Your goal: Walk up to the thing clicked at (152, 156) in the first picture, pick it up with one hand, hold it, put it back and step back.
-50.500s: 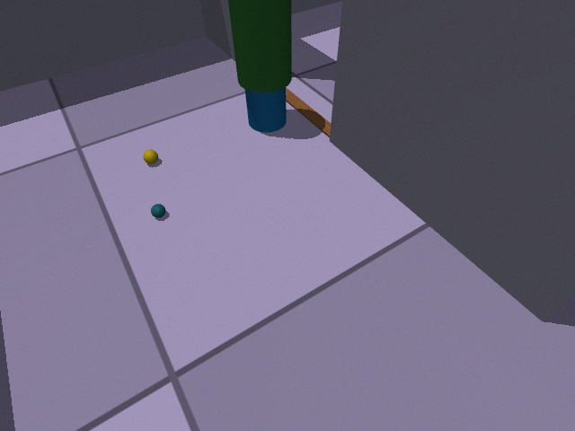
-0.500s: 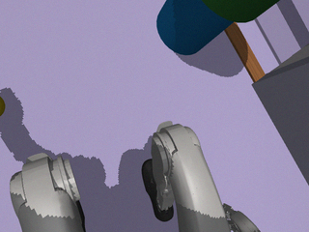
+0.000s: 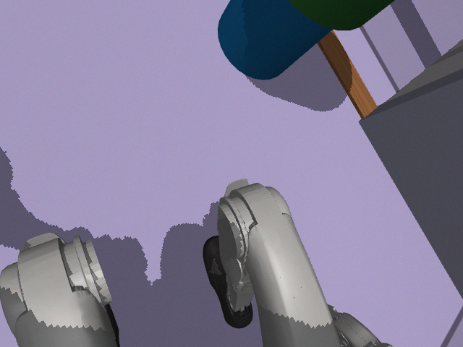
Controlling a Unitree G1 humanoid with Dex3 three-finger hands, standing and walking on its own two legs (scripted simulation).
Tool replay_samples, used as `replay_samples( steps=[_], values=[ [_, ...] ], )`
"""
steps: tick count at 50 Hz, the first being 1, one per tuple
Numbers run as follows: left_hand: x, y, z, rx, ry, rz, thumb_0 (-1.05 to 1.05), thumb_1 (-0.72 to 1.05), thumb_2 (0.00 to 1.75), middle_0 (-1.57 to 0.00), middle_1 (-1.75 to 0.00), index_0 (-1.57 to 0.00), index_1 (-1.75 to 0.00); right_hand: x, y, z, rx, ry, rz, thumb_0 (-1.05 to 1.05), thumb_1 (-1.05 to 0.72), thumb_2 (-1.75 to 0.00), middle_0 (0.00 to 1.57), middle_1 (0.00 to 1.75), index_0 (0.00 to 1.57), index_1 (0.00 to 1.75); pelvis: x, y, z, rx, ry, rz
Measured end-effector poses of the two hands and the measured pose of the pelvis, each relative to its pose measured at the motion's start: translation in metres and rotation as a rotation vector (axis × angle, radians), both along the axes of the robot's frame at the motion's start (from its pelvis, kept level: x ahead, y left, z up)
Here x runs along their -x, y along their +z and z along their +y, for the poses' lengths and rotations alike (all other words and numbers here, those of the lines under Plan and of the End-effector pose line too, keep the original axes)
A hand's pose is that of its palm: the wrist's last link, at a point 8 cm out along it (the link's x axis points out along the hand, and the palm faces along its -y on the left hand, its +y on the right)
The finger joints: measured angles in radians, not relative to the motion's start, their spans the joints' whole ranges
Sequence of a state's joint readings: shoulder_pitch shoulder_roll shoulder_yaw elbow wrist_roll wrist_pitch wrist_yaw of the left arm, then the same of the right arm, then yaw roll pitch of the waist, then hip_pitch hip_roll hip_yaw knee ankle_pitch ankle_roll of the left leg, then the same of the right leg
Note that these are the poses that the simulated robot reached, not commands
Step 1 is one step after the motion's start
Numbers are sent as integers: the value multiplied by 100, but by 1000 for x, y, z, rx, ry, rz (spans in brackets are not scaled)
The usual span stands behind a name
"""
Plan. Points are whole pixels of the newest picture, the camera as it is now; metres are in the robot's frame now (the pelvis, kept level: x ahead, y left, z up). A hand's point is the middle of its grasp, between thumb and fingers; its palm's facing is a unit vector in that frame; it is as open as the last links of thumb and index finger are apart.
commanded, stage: rest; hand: left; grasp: from above
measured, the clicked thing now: out of the picture +0.45 +0.32 -0.26
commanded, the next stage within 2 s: open in 0.06 s
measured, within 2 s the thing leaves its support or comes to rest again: neither
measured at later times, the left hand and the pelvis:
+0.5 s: hand out of the picture +0.43 +0.33 -0.22, palm faces -0.41 -0.14 -0.90, open 11.2 cm; pelvis -0.01 +0.00 +0.00, yaw -1 degrees
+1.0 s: hand out of the picture +0.43 +0.33 -0.23, palm faces -0.42 -0.15 -0.89, open 13.9 cm; pelvis +0.00 +0.00 +0.00, yaw -1 degrees
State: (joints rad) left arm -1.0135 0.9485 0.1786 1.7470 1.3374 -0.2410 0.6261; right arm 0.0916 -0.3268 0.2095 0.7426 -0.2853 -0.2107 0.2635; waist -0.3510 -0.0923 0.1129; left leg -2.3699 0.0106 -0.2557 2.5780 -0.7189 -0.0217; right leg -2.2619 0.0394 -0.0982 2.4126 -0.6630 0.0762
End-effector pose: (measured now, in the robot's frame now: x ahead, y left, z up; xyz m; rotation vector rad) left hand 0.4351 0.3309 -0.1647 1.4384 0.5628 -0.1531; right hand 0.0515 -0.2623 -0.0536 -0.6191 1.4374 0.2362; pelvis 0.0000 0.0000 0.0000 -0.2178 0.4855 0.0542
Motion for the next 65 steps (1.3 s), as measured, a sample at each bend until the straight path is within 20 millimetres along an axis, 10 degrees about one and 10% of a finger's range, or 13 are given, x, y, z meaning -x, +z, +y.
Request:
replay_samples(
  steps=[15,43,65],
  values=[
    [0,0,1,10,-9,2,-2,2,53,-77,-67,-65,-62,6,8,5,-6,35,-5,0,-90,-90,20,30,20,30,4,1,2,14,-6,-21],
    [-4,-6,4,-3,11,3,0,-45,95,-15,-97,-14,-97,5,9,6,-33,42,14,0,-90,-90,20,30,20,30,2,3,1,16,-7,-13],
    [-10,5,2,-12,-17,-61,0,-49,100,-9,-103,-9,-102,2,12,2,-11,35,-5,0,-90,-90,20,30,20,30,3,4,0,13,-7,-8]
  ],
)
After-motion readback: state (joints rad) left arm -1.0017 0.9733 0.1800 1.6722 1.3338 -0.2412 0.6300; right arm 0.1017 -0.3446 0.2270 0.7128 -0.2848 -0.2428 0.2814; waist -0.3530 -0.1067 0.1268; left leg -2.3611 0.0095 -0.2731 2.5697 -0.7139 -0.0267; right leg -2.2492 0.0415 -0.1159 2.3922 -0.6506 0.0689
